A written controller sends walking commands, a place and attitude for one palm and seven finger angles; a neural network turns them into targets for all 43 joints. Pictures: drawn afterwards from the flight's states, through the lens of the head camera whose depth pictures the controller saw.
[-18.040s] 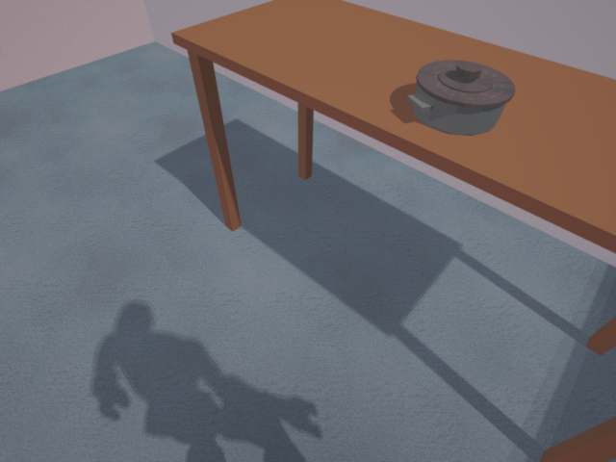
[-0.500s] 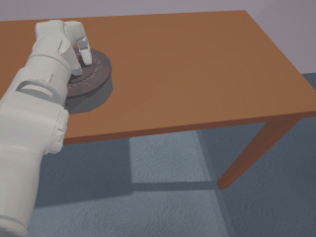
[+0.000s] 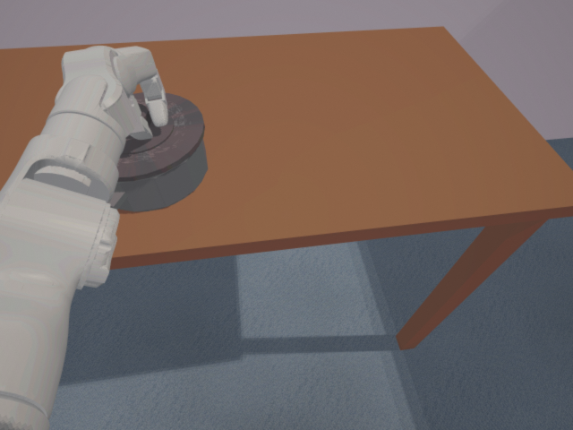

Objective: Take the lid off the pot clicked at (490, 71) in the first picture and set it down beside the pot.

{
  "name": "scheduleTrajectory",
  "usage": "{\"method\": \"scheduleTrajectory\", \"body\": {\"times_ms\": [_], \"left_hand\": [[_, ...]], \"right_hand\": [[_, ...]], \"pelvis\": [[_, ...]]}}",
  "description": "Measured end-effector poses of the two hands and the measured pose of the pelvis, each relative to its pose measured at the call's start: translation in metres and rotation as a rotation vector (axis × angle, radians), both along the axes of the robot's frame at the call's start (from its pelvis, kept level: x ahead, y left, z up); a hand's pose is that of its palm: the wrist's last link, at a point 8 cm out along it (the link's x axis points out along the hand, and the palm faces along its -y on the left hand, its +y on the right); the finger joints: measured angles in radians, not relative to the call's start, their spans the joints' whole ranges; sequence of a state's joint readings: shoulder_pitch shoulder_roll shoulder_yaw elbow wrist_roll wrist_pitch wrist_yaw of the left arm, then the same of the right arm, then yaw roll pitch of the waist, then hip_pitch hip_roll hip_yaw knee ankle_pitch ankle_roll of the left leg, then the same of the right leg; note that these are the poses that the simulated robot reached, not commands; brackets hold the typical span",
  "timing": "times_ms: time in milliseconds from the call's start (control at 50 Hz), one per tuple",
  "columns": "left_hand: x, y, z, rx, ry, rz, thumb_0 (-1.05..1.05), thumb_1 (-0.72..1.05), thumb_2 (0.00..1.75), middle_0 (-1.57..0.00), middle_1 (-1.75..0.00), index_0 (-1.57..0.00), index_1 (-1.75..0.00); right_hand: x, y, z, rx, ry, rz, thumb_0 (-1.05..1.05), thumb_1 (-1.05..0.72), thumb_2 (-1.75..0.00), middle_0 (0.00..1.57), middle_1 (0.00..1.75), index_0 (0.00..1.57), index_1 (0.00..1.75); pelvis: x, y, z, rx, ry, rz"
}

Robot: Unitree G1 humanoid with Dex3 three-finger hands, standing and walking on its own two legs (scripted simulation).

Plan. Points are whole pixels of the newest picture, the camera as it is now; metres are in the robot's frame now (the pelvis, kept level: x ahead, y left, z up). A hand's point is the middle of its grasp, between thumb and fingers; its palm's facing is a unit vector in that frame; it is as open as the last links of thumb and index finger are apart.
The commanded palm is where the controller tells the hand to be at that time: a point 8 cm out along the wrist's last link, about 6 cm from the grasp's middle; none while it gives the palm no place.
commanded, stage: lift the lid straight up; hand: left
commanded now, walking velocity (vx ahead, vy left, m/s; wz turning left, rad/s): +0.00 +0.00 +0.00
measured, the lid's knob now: (132, 118) +0.52 +0.18 +0.16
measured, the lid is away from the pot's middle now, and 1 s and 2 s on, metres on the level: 0.00 0.01 0.03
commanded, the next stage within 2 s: move the lid sideways beside the pot in 1.70 s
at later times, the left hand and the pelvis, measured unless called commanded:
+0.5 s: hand (120, 80) +0.50 +0.16 +0.23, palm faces -0.32 -0.11 -0.94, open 4.4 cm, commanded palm +0.50 +0.16 +0.29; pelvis +0.01 -0.01 +0.00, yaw +1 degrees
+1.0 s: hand (108, 48) +0.50 +0.16 +0.27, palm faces -0.25 -0.12 -0.96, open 4.4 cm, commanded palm +0.49 +0.16 +0.33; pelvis +0.00 -0.01 +0.01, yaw +1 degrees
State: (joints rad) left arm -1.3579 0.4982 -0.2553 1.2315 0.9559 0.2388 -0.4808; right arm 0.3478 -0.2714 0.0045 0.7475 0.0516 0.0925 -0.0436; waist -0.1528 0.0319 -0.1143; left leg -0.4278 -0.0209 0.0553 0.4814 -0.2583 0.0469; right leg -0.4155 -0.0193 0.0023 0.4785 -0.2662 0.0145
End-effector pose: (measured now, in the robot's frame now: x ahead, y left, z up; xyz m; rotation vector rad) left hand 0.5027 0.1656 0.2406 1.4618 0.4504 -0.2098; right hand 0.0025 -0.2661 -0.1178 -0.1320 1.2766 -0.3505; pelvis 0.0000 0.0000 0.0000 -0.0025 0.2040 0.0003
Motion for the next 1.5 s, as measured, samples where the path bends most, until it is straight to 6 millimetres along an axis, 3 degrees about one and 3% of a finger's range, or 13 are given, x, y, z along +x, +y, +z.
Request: {"method": "scheduleTrajectory", "body": {"times_ms": [240, 500, 740, 1100, 1500], "left_hand": [[0.001, 0.002, 0.021, 0.011, -0.033, 0.031, -0.08, 0.28, 0.75, -0.51, -0.97, -1.14, -1.2], [-0.001, 0.001, 0.046, 0.015, -0.084, 0.048, -0.09, 0.29, 0.76, -0.5, -0.97, -1.14, -1.2], [-0.008, -0.005, 0.066, 0.01, -0.12, 0.053, -0.09, 0.29, 0.76, -0.5, -0.96, -1.14, -1.2], [-0.014, -0.003, 0.099, 0.011, -0.165, 0.105, -0.1, 0.29, 0.77, -0.5, -0.96, -1.14, -1.2], [-0.014, 0.002, 0.128, 0.009, -0.216, 0.161, -0.1, 0.29, 0.77, -0.51, -0.96, -1.14, -1.2]], "right_hand": [[0.024, 0.002, -0.001, 0.02, -0.054, 0.041, 0.01, -0.91, -0.9, 0.2, 0.3, 0.21, 0.3], [0.034, -0.008, 0.002, 0.012, -0.064, 0.055, 0.01, -0.91, -0.9, 0.2, 0.3, 0.2, 0.29], [0.045, -0.005, 0.0, 0.025, -0.1, 0.078, 0.01, -0.91, -0.9, 0.2, 0.3, 0.2, 0.29], [0.032, -0.005, 0.001, 0.025, -0.089, 0.065, 0.01, -0.91, -0.9, 0.2, 0.3, 0.2, 0.3], [0.038, -0.003, 0.002, 0.024, -0.106, 0.079, 0.01, -0.91, -0.9, 0.2, 0.3, 0.2, 0.3]], "pelvis": [[0.001, -0.004, 0.002, 0.003, -0.007, 0.007], [0.006, -0.007, 0.003, 0.005, -0.017, 0.009], [0.002, -0.009, 0.004, 0.008, -0.03, 0.011], [0.0, -0.009, 0.005, 0.01, -0.034, 0.009], [0.0, -0.008, 0.006, 0.01, -0.02, 0.013]]}}
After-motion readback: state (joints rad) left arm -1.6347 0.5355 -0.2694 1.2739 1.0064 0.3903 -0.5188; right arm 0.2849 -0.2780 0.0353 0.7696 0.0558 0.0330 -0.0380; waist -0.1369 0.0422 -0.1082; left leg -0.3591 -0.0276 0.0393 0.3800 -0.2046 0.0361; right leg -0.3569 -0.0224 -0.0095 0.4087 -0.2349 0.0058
